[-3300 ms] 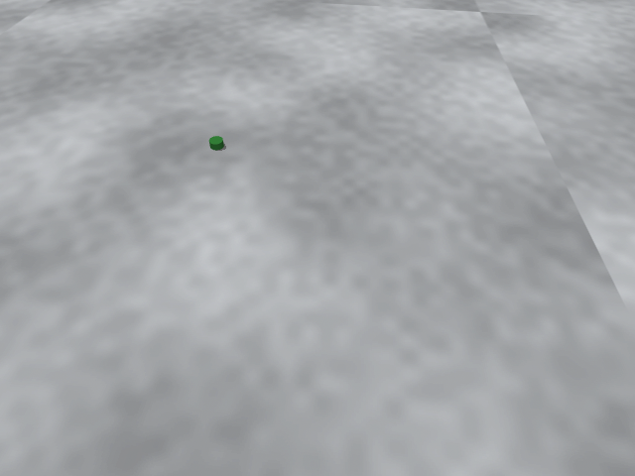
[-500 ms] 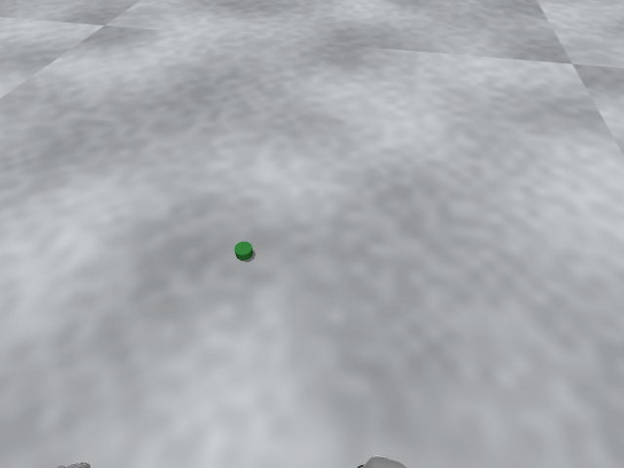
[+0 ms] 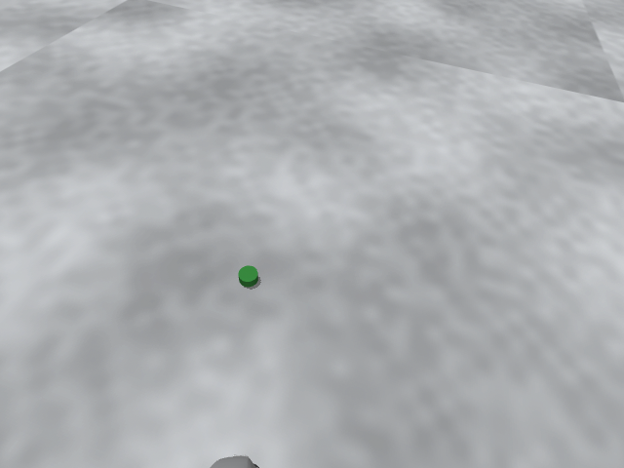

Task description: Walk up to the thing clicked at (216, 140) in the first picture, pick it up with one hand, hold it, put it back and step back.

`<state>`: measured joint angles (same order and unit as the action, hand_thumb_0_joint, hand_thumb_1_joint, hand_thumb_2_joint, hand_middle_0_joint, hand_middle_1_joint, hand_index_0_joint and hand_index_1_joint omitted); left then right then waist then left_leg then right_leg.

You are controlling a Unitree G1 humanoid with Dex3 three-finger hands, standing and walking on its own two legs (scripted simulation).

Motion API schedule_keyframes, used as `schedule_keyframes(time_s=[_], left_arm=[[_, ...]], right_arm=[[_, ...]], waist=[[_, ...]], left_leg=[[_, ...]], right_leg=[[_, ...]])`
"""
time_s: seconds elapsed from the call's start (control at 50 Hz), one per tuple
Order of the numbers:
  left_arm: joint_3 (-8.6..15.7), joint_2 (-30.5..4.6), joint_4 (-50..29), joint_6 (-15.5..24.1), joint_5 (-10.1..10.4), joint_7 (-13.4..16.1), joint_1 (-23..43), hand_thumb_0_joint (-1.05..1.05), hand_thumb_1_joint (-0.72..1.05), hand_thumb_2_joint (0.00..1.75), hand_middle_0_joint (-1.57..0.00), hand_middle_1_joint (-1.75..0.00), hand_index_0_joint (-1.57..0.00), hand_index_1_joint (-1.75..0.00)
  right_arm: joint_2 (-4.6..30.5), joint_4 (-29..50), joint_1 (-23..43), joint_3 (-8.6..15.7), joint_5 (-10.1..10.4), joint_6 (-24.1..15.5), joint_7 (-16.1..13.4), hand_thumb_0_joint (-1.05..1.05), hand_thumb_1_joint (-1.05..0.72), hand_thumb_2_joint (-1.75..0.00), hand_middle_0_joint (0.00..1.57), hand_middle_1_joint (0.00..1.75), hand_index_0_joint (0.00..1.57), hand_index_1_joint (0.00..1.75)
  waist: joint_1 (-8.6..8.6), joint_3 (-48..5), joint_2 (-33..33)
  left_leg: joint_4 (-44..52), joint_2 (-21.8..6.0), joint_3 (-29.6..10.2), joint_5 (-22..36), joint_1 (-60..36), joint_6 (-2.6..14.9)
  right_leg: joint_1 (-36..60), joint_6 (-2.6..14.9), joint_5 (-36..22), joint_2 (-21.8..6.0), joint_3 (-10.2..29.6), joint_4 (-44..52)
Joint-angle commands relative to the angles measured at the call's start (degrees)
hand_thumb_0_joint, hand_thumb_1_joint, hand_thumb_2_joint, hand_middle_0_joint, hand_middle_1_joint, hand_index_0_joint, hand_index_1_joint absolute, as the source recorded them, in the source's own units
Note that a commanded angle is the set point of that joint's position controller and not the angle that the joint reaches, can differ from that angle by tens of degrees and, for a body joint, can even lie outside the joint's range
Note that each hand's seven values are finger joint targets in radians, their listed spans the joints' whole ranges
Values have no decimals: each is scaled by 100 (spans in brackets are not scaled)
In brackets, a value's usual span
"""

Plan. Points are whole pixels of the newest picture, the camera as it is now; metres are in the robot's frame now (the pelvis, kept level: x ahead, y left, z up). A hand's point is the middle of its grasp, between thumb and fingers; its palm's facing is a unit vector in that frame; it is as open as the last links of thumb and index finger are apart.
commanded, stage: walk up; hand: left
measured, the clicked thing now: (248, 276) +0.84 +0.23 -0.74
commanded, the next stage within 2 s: none
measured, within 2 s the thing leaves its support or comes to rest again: neither
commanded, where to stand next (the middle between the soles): +0.45 -0.01 m, yaw -1 degrees
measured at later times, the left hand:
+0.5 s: hand (153, 367) +0.26 +0.25 -0.12, palm faces -0.04 -0.91 -0.42, open 7.4 cm
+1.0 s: hand (161, 309) +0.38 +0.28 -0.15, palm faces -0.05 -0.94 -0.35, open 7.4 cm
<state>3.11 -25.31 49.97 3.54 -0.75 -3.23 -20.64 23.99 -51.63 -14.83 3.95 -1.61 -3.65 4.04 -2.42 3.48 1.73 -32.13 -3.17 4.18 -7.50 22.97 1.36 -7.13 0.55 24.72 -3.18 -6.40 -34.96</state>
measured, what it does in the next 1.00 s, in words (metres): walks ahead: right foot, then left foot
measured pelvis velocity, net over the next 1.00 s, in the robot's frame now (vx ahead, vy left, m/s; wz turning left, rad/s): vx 0.33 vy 0.00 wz -0.01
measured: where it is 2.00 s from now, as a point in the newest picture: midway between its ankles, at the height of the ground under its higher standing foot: (306, 409)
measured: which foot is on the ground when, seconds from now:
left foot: down 0.00-0.44, up 0.46-0.78, down 0.80-1.00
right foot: down 0.00-0.00, up 0.02-0.40, down 0.42-0.84, up 0.86-1.00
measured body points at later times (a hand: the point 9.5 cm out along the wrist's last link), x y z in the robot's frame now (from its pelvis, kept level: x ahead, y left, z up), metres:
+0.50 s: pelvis +0.18 -0.03 +0.00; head +0.19 -0.06 +0.45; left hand +0.27 +0.29 -0.09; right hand +0.22 -0.36 -0.13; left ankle +0.12 +0.10 -0.68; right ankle +0.24 -0.16 -0.72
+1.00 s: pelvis +0.33 +0.00 +0.01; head +0.35 +0.03 +0.45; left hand +0.38 +0.33 -0.13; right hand +0.40 -0.32 -0.09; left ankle +0.38 +0.11 -0.72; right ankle +0.34 -0.14 -0.67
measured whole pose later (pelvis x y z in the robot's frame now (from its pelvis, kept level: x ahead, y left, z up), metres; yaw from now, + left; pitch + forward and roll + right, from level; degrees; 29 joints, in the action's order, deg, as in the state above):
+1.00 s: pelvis +0.33 +0.00 +0.01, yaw -1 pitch -3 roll +0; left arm 1.8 -25.0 51.2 1.7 0.1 -0.9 -16.5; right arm 22.2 -48.8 -14.8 2.2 -0.3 -3.7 1.5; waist -0.3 6.0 3.4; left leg -32.9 -1.8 5.1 -12.6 17.8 2.0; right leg -25.0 1.4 24.9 -2.9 0.2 -56.9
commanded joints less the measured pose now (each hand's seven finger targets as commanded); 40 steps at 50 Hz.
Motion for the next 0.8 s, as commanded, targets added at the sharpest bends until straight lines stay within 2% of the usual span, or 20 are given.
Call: schedule_keyframes(time_s=[0.0, 0.04, 0.08, 0.1, 0.18, 0.22, 0.3, 0.34, 0.36, 0.38, 0.4, 0.42, 0.44, 0.48, 0.52, 0.56, 0.6, 0.68, 0.74, 0.78], left_arm=[[268, -1254, -469, 92, 69, 215, 78, 0, 90, 90, -20, -30, -20, -30], [204, -1129, -315, 88, 144, 213, -2, 0, 90, 90, -20, -30, -20, -30], [211, -1102, -164, 44, 141, 166, -150, 0, 90, 90, -20, -30, -20, -30], [219, -1060, -100, 10, 116, 122, -248, 0, 90, 90, -20, -30, -20, -30], [244, -939, -228, -41, 24, -44, 174, 0, 90, 90, -20, -30, -20, -30], [285, -922, -265, -28, -3, -98, 436, 0, 90, 90, -20, -30, -20, -30], [328, -936, -197, 34, 3, -117, 512, 0, 90, 90, -20, -30, -20, -30], [345, -925, -169, 81, -7, -103, 495, 0, 90, 90, -20, -30, -20, -30], [374, -952, -93, 123, -26, -58, 216, 0, 90, 90, -20, -30, -20, -30], [439, -1079, 22, 191, -34, 18, -235, 0, 90, 90, -20, -30, -20, -30], [556, -1466, 71, 280, -72, 106, -664, 0, 90, 90, -20, -30, -20, -30], [630, -1979, -74, 309, -39, 154, -646, 0, 90, 90, -20, -30, -20, -30], [586, -1957, -125, 271, 61, 151, -461, 0, 90, 90, -20, -30, -20, -30], [474, -1542, -215, 248, 162, 204, -68, 0, 90, 90, -20, -30, -20, -30], [396, -1363, -329, 244, 131, 219, 192, 0, 90, 90, -20, -30, -20, -30], [389, -1354, -418, 258, 81, 208, 164, 0, 90, 90, -20, -30, -20, -30], [420, -1427, -490, 261, 40, 191, 154, 0, 90, 90, -20, -30, -20, -30], [409, -1426, -579, 245, 30, 158, 196, 0, 90, 90, -20, -30, -20, -30], [366, -1444, -618, 181, 49, 132, 323, 0, 90, 90, -20, -30, -20, -30], [217, -1113, -656, 138, -16, 141, 298, 0, 90, 90, -20, -30, -20, -30]], right_arm=[[2050, 374, -1245, 644, 164, -245, -211, 0, -90, -90, 20, 30, 20, 30], [1613, 507, -779, 439, 194, -226, -280, 0, -90, -90, 20, 30, 20, 30], [1409, 559, -510, 345, 220, -239, -296, 0, -90, -90, 20, 30, 20, 30], [1370, 602, -364, 310, 196, -251, -287, 0, -90, -90, 20, 30, 20, 30], [1510, 736, -270, 368, 130, -260, -251, 0, -90, -90, 20, 30, 20, 30], [1577, 744, -285, 387, 129, -260, -225, 0, -90, -90, 20, 30, 20, 30], [1604, 839, -36, 390, 145, -222, -185, 0, -90, -90, 20, 30, 20, 30], [1557, 825, -67, 366, 135, -167, -175, 0, -90, -90, 20, 30, 20, 30], [1479, 849, -46, 329, 121, -146, -187, 0, -90, -90, 20, 30, 20, 30], [1237, 850, -191, 242, 105, -129, -196, 0, -90, -90, 20, 30, 20, 30], [764, 878, -509, 87, 150, -141, -195, 0, -90, -90, 20, 30, 20, 30], [773, 962, -440, 51, 161, -122, -207, 0, -90, -90, 20, 30, 20, 30], [1222, 829, -211, 172, 97, -53, -294, 0, -90, -90, 20, 30, 20, 30], [1222, 606, -365, 185, 209, -25, -266, 0, -90, -90, 20, 30, 20, 30], [1165, 472, -546, 194, 180, 1, -208, 0, -90, -90, 20, 30, 20, 30], [1112, 449, -514, 213, 122, 38, -130, 0, -90, -90, 20, 30, 20, 30], [1051, 518, -263, 237, 72, 58, -66, 0, -90, -90, 20, 30, 20, 30], [945, 578, 43, 263, 48, -20, -10, 0, -90, -90, 20, 30, 20, 30], [970, 453, -170, 317, 48, -91, -17, 0, -90, -90, 20, 30, 20, 30], [1258, 215, -923, 441, 28, -137, -110, 0, -90, -90, 20, 30, 20, 30]], waist=[[821, -1004, -1183], [499, -507, -721], [315, -228, -898], [250, -167, -930], [355, 130, -1093], [387, 206, -1076], [264, 184, -986], [218, 90, -750], [38, -73, -585], [-171, -433, -53], [-293, -744, 1278], [-287, -528, 1690], [-269, -281, 888], [-47, -117, 499], [138, -143, 832], [116, -99, 869], [44, 33, 810], [11, -32, 700], [252, -121, 421], [665, -422, -310]], left_leg=[[1585, -2261, -4054, -1436, -3282, 1468], [1411, -1751, -2446, 134, -2620, 1185], [1490, -1469, -1510, 571, -1818, 1043], [1618, -1281, -1187, 377, -1381, 984], [1954, -1282, -984, -823, -1194, 1233], [2047, -1231, -928, -1428, -906, 1174], [1805, -1200, -865, -1832, -536, 1024], [1327, -1050, -710, -1563, -595, 933], [832, -1003, -671, -1262, -538, 825], [-294, -773, -428, -516, -447, 682], [-2049, -187, 86, -753, 73, 389], [-2971, 540, 55, -2198, 1596, 94], [-3309, 95, -573, -2348, 1592, 81], [-3185, -96, -827, -1748, 1430, 63], [-2667, -186, -697, -1384, 992, 17], [-2208, -157, -500, -1204, 793, -59], [-1641, -230, -417, -1063, 734, -128], [-579, -149, -199, -520, 204, -133], [-46, 91, 95, -232, -958, -58], [61, 204, -67, -969, -2266, 83]], right_leg=[[-3279, 257, 590, 207, 882, -3209], [-3082, 216, -68, -16, 1270, -3235], [-2689, 157, -385, -237, 1131, -2748], [-2359, 74, -582, -194, 1030, -2615], [-2390, -93, -897, -390, 674, -1486], [-2117, -86, -1216, -420, 595, -974], [-1365, 15, -1576, -272, 440, -267], [-978, 28, -1458, -39, 203, 133], [-497, 61, -1379, 61, 166, 272], [285, 154, -1060, 94, 338, 627], [835, 378, -375, -861, 1779, 1445], [1291, 1113, -43, -2051, 4119, 2179], [791, 1547, -225, -2336, 4274, 2008], [482, 1336, -1167, -1697, 2820, 1826], [38, 1134, -1609, -1312, 1896, 1842], [-224, 1182, -1738, -1179, 1501, 1865], [-458, 1273, -1060, -1255, 1411, 2015], [-580, 1192, -716, -1164, 1142, 1814], [-1247, 997, -414, -1104, 939, 1303], [-2021, 749, -435, -796, 686, -93]])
